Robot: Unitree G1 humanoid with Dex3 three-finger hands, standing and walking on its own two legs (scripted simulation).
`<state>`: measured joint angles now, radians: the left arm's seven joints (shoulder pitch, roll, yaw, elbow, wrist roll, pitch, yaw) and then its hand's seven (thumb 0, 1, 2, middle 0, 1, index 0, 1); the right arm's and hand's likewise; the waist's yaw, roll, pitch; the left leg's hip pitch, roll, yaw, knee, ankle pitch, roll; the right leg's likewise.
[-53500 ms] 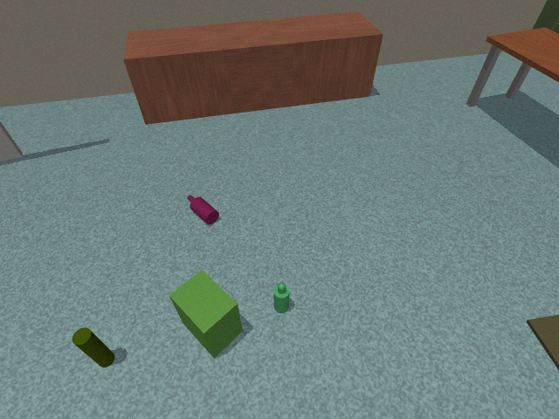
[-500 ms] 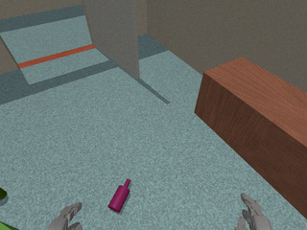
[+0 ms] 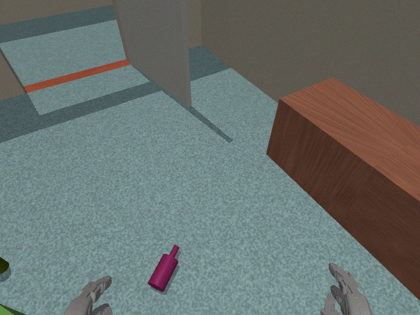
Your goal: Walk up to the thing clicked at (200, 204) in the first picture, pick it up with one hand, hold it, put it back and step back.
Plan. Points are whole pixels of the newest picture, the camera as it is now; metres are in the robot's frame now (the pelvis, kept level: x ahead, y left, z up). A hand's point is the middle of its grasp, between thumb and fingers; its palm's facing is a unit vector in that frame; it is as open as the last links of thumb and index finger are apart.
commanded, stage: home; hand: left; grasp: from above
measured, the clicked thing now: (166, 265) +0.48 +0.19 -0.68
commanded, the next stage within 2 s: stand in 0.62 s
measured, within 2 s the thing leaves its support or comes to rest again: neither
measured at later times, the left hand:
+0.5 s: hand out of the picture +0.16 +0.18 -0.05, palm faces +0.04 -0.98 -0.20, open 7.4 cm
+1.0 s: hand out of the picture +0.10 +0.24 -0.10, palm faces +0.03 -0.94 -0.33, open 7.4 cm
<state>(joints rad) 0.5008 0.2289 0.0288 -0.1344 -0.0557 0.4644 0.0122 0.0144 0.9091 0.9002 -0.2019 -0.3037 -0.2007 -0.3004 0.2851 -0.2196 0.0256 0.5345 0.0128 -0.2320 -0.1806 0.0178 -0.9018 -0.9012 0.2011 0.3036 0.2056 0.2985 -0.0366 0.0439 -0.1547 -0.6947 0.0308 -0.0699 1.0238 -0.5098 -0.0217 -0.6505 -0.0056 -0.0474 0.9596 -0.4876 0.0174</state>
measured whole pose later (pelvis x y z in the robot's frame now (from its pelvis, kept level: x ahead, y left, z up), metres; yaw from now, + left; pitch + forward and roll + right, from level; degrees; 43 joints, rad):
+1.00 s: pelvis -0.01 +0.01 +0.03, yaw +1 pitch +0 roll +0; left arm 0.22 0.30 0.04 0.71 0.05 0.06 0.02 0.01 0.91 0.90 -0.20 -0.30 -0.20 -0.30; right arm 0.19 -0.29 -0.04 0.87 -0.05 -0.03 -0.01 0.02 -0.90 -0.90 0.20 0.30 0.21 0.30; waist 0.03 -0.01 0.04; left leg -0.38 -0.01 -0.04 0.76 -0.38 0.00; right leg -0.37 -0.05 -0.02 0.75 -0.39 0.03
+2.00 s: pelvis -0.01 -0.01 +0.07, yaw +1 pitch -4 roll +0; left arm 0.12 0.31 0.03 1.17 0.02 0.00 0.01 0.01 0.91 0.90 -0.20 -0.30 -0.20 -0.30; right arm 0.13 -0.32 -0.02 1.15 -0.02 0.00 -0.01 0.01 -0.91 -0.90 0.20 0.30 0.20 0.30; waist 0.01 0.02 0.07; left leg -0.11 0.01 -0.05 0.35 -0.18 -0.03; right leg -0.09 -0.03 -0.05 0.35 -0.20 0.01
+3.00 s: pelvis +0.00 -0.02 +0.07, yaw +1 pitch -3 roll +0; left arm 0.12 0.33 0.03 1.16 0.01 -0.01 0.00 0.01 0.91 0.90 -0.20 -0.30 -0.20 -0.30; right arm 0.13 -0.33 0.00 1.15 -0.01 -0.01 -0.01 0.01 -0.91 -0.90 0.20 0.30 0.20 0.30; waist 0.00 0.01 0.06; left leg -0.10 0.03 -0.05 0.32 -0.18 -0.04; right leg -0.09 -0.01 -0.04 0.33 -0.20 0.00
